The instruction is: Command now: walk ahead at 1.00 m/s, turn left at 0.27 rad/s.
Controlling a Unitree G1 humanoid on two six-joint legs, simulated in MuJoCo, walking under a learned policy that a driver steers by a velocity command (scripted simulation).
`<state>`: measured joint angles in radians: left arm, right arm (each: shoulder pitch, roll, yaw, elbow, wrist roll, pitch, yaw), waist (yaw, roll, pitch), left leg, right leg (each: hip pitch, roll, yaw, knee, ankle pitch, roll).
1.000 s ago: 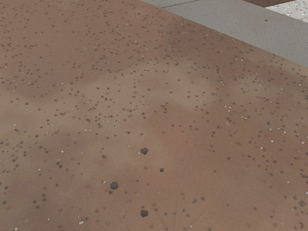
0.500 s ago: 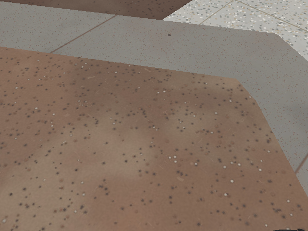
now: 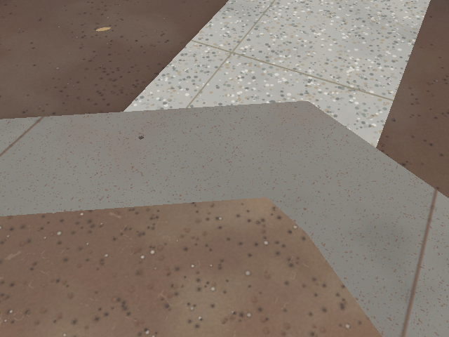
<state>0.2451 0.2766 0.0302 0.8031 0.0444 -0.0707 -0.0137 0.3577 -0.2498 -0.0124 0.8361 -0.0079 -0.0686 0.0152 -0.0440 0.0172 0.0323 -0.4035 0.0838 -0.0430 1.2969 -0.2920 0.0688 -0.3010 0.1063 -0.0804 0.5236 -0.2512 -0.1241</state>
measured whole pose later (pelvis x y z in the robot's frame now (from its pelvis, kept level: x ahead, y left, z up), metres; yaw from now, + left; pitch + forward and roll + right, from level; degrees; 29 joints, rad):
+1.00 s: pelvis +0.56 +0.05 +0.00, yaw +54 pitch +2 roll -2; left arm 0.13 0.28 0.07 0.67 0.01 0.01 0.05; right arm 0.15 -0.31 -0.07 0.59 0.02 0.07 0.00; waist 0.02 0.02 0.07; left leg -0.54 0.08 0.00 0.94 -0.34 -0.05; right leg -0.35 -0.05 -0.10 0.44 -0.12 0.02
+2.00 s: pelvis +0.54 +0.09 +0.00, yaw +78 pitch -1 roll +0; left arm 0.17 0.23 0.04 0.77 0.01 -0.01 0.01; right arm 0.22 -0.21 -0.04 0.69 -0.02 0.01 -0.01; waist 0.02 -0.01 0.02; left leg -0.21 -0.01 -0.06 0.55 -0.33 0.00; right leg -0.25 -0.02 0.02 0.53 -0.27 0.04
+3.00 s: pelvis +0.65 +0.28 +0.01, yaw +88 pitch +2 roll -1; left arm 0.48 0.20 0.03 0.98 0.04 -0.11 0.00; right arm 0.15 -0.26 -0.06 0.77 -0.03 -0.01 0.08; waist 0.05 0.04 -0.03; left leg -0.79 0.04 0.01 1.10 -0.03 0.09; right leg 0.09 0.01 -0.24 0.22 -0.34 -0.01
